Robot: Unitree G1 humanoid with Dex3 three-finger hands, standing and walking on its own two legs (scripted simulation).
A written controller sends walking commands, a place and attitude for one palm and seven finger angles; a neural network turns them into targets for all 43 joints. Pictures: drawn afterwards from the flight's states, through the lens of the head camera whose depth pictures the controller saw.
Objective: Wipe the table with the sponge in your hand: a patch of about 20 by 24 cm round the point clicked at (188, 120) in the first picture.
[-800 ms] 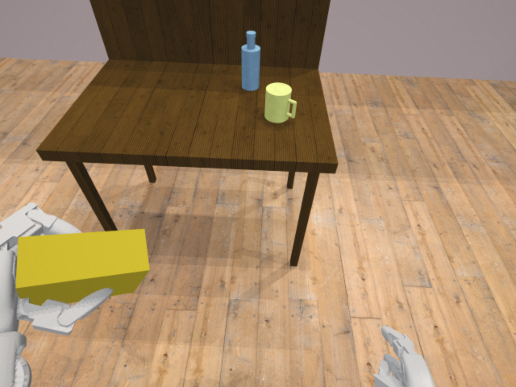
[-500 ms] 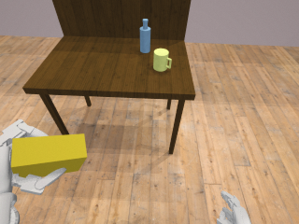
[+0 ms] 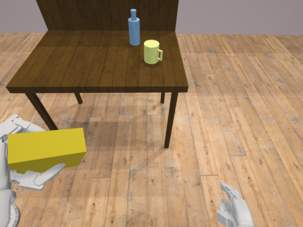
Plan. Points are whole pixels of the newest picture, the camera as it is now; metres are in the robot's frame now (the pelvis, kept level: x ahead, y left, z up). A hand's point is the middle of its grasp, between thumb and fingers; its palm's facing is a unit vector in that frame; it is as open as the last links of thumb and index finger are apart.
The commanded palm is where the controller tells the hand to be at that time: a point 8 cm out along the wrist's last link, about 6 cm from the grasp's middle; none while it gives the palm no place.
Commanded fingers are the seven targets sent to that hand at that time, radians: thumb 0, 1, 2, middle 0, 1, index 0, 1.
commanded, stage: turn to face it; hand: left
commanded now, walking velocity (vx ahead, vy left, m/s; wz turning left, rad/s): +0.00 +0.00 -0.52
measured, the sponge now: (60, 150) +0.23 +0.22 +0.14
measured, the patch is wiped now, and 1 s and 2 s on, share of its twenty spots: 0.00 0.00 0.00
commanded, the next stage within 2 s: take the last steps up to it in 0.54 s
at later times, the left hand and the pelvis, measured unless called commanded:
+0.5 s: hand (88, 139) +0.25 +0.16 +0.16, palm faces +0.29 -0.85 -0.43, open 9.6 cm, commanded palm +0.20 +0.22 +0.19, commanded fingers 0.00 0.10 1.30 -1.20 -1.60 -1.20 -1.60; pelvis -0.01 -0.03 -0.02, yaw -10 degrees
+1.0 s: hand (90, 148) +0.23 +0.15 +0.16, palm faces +0.23 -0.87 -0.45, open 9.6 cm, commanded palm +0.20 +0.19 +0.19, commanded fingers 0.00 0.10 1.30 -1.20 -1.60 -1.20 -1.60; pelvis -0.02 -0.05 +0.01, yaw -14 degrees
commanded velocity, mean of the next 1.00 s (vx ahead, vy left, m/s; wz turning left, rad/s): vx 0.11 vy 0.06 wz -0.18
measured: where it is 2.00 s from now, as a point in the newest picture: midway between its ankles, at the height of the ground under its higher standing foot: outside the picture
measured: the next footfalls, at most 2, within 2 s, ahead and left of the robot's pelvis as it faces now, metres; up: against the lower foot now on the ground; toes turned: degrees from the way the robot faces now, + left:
left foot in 0.86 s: +0.01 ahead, +0.07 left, +0.00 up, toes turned -11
right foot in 1.12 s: +0.03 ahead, -0.17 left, +0.00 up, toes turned -21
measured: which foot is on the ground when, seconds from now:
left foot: down 0.00-0.46, up 0.48-0.84, down 0.86-1.00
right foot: down 0.00-0.88, up 0.90-1.00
